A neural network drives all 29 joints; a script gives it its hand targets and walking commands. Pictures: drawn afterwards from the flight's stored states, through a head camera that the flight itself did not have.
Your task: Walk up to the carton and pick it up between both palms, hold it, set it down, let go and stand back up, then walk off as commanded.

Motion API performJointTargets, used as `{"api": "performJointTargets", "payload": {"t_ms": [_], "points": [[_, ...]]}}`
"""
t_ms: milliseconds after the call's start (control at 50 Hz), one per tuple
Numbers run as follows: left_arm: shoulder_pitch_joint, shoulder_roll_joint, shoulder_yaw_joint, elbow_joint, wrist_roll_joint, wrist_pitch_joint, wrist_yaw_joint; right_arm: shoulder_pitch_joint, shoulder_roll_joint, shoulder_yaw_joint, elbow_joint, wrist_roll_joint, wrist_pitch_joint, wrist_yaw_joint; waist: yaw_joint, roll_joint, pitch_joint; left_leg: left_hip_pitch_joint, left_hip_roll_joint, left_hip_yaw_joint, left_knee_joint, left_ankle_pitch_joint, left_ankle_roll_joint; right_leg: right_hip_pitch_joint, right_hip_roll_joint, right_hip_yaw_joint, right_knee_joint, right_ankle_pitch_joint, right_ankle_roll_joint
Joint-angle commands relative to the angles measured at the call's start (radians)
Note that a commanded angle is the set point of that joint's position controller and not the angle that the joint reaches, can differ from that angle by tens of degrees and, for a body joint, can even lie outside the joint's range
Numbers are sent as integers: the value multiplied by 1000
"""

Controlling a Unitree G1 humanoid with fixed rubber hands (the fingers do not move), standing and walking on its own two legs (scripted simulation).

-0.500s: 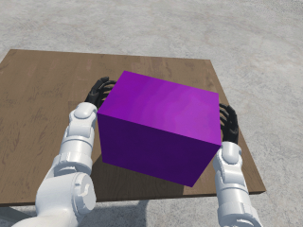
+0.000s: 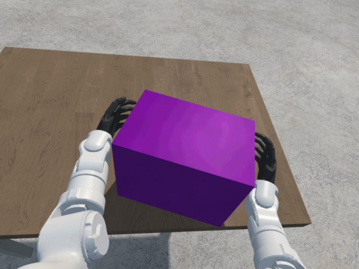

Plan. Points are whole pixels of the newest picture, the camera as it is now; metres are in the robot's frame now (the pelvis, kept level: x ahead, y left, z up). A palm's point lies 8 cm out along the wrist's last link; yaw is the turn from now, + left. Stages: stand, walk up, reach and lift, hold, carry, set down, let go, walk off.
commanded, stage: set down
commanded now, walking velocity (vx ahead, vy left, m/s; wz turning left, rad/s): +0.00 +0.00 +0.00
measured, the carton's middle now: (183, 159) +0.39 -0.02 -0.02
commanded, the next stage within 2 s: none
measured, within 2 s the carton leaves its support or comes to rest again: rests again in 1.78 s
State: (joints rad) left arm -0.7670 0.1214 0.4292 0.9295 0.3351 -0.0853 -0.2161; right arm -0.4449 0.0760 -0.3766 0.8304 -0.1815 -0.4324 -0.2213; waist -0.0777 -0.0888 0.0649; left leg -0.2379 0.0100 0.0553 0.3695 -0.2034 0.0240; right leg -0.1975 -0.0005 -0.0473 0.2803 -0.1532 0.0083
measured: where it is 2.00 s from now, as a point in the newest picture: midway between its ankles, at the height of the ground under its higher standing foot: outside the picture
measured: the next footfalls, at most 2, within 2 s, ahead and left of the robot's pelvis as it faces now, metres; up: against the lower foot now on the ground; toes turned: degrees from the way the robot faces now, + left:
none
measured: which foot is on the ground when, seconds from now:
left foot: down 0.00-1.00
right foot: down 0.00-1.00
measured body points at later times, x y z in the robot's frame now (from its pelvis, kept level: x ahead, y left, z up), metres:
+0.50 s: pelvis -0.02 +0.01 +0.00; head +0.06 +0.06 +0.44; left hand +0.44 +0.16 +0.04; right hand +0.33 -0.20 +0.04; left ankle -0.01 +0.10 -0.75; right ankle -0.01 -0.12 -0.75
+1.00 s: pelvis -0.02 +0.02 +0.00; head +0.06 +0.07 +0.44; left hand +0.44 +0.16 +0.04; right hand +0.33 -0.20 +0.03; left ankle -0.01 +0.10 -0.75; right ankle -0.01 -0.12 -0.75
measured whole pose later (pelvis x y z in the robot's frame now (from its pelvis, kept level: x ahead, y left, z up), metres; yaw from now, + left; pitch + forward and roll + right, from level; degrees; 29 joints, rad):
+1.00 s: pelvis -0.02 +0.02 +0.00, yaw -1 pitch +9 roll -2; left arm -0.90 0.16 0.43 1.19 0.34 -0.25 -0.17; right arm -0.52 0.09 -0.53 0.88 -0.25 -0.45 -0.17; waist -0.08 -0.09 0.01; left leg -0.39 0.01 0.07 0.43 -0.20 0.04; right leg -0.33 0.00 -0.03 0.29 -0.11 0.02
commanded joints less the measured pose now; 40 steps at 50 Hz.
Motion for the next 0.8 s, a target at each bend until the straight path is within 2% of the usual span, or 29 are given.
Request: {"api": "performJointTargets", "payload": {"t_ms": [0, 40, 60, 80, 120, 140, 160, 180, 220, 260, 280, 300, 340, 360, 400, 420, 460, 480, 520, 540, 600, 620, 640, 660, 680, 700, 740, 760, 780], "points": [[-467, -306, -218, 150, 25, -84, -63, -456, 459, 317, 78, -98, -14, 81, 34, 104, -377, 22, -8, 38, -13, 218, -27, 178, -22, -12, 30, 410, 27], [-493, -317, -212, 211, 12, -96, -59, -496, 461, 265, 60, -136, -13, 80, 8, 94, -385, -25, -3, 36, -28, 91, -17, 115, -22, -27, 26, 269, 30], [-491, -311, -203, 201, 20, -98, -58, -504, 469, 251, 56, -136, -7, 84, 27, 105, -383, -23, -4, 47, -42, 70, -15, 126, -27, -11, 18, 234, 26], [-541, -308, -198, 224, 12, -102, -57, -545, 451, 221, 37, -160, -1, 83, 10, 85, -368, -56, -1, 38, -44, 20, -10, 122, -23, -22, 26, 178, 29], [-539, -300, -197, 233, 12, -122, -52, -507, 479, 221, 56, -168, 6, 91, 21, 78, -384, -52, -3, 42, -62, -11, -3, 96, -29, -16, 22, 128, 35], [-562, -283, -177, 296, 12, -130, -54, -530, 481, 186, 89, -189, 20, 94, 15, 69, -364, -67, 2, 47, -69, -84, 6, 50, -27, -26, 12, 20, 34], [-550, -284, -174, 262, 18, -129, -46, -536, 467, 160, 77, -191, 18, 103, 24, 109, -371, -59, -3, 48, -70, -60, -4, 53, -23, -29, 9, 1, 27], [-544, -283, -175, 309, 8, -126, -49, -554, 461, 156, 84, -183, 32, 107, 29, 86, -348, -76, 1, 43, -58, -96, 8, 23, -23, -22, 10, -54, 20], [-593, -292, -197, 287, -12, -152, -39, -571, 481, 161, 28, -183, 29, 115, 26, 110, -477, -69, 2, 42, -56, -90, 2, 24, -24, -18, 25, -29, 20], [-557, -315, -169, 298, 20, -150, -35, -537, 498, 143, 110, -202, 34, 125, 39, 131, -423, -35, 4, 45, -51, -60, -7, 7, -15, -27, 32, -18, 17], [-573, -304, -161, 336, 18, -149, -38, -565, 492, 142, 102, -196, 45, 131, 46, 108, -393, -56, 0, 43, -47, -89, 1, -8, -18, -18, 22, -61, 14], [-573, -307, -166, 340, 23, -153, -35, -568, 487, 104, 126, -213, 54, 134, 15, 119, -375, -46, 4, 37, -48, -108, 1, -25, -18, -16, 23, -64, 12], [-561, -321, -161, 334, 24, -169, -32, -563, 505, 145, 102, -196, 38, 144, 47, 124, -425, -23, 0, 38, -28, -19, -11, -27, -9, -16, 35, -2, 10], [-558, -319, -149, 360, 14, -170, -36, -569, 486, 125, 92, -211, 43, 150, 43, 105, -403, -22, 5, 38, -36, -55, -11, -34, -4, -21, 29, -32, 10], [-546, -357, -188, 322, 14, -184, -30, -537, 488, 118, 130, -217, 25, 153, 8, 165, -424, 29, 13, 27, -19, 38, -35, -52, 4, -36, 34, 50, 4], [-505, -325, -133, 365, 35, -175, -40, -513, 488, 137, 154, -198, 33, 155, 47, 162, -366, 16, 5, 34, -16, 35, -22, -46, -3, -14, 24, 23, 5], [-496, -340, -140, 359, 36, -184, -37, -516, 498, 134, 177, -204, 24, 161, 54, 155, -380, 38, 11, 26, 0, 108, -31, -38, 8, -30, 33, 69, -1], [-502, -347, -147, 345, 37, -191, -30, -508, 486, 136, 160, -198, 14, 158, 34, 172, -404, 45, 7, 25, 6, 127, -40, -59, 14, -32, 31, 98, -2], [-432, -376, -147, 353, 44, -194, -26, -472, 500, 191, 142, -188, -10, 169, 79, 165, -447, 68, 10, 27, 36, 239, -45, -68, 19, -32, 40, 169, -5], [-454, -343, -124, 354, 51, -203, -26, -486, 504, 173, 162, -184, -3, 168, 81, 145, -434, 30, 10, 18, 27, 196, -34, -24, 14, -24, 35, 145, -6], [-440, -356, -142, 377, 48, -187, -38, -473, 483, 135, 213, -188, 20, 164, 38, 153, -331, 38, 17, 4, 19, 134, -30, -97, 20, -30, 33, 65, -9], [-433, -365, -147, 355, 50, -180, -39, -456, 463, 138, 200, -182, 14, 168, 38, 173, -332, 71, 21, -3, 15, 184, -47, -91, 32, -39, 36, 85, -10], [-422, -361, -112, 369, 67, -180, -39, -451, 472, 152, 210, -186, 8, 171, 66, 172, -310, 54, 14, 3, 29, 180, -42, -104, 30, -36, 36, 69, -11], [-456, -367, -138, 336, 57, -192, -29, -483, 457, 129, 186, -197, 1, 172, 45, 180, -353, 78, 20, 3, 29, 181, -50, -115, 29, -37, 35, 56, -12], [-463, -362, -152, 318, 57, -194, -25, -463, 467, 137, 205, -177, -4, 168, 60, 200, -390, 86, 16, 2, 33, 223, -57, -105, 25, -32, 34, 83, -13], [-447, -369, -155, 332, 52, -193, -25, -469, 467, 135, 197, -168, -6, 172, 45, 190, -388, 80, 22, -13, 52, 227, -57, -126, 28, -36, 45, 86, -13], [-404, -356, -126, 375, 74, -175, -27, -457, 462, 129, 198, -176, 8, 173, 62, 187, -313, 31, 14, -13, 24, 138, -45, -92, 24, -26, 30, 62, -20], [-394, -355, -104, 365, 75, -175, -33, -444, 474, 137, 190, -184, 3, 172, 73, 153, -315, 26, 11, 2, 32, 147, -33, -94, 21, -22, 32, 61, -15], [-415, -354, -103, 386, 75, -170, -38, -443, 467, 130, 215, -193, 12, 166, 54, 171, -269, -22, 7, 1, 34, 91, -29, -116, 14, -17, 45, 26, -10]]}}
